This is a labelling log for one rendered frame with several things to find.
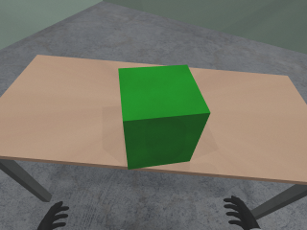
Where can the right robot hand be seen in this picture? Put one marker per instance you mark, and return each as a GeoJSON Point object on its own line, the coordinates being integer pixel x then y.
{"type": "Point", "coordinates": [247, 220]}

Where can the left robot hand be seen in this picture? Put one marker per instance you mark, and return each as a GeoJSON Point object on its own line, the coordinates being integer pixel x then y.
{"type": "Point", "coordinates": [50, 217]}

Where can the carton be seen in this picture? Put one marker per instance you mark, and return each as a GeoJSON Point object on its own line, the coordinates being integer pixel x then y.
{"type": "Point", "coordinates": [163, 113]}

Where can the table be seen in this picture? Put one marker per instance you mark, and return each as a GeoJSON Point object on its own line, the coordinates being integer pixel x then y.
{"type": "Point", "coordinates": [68, 110]}

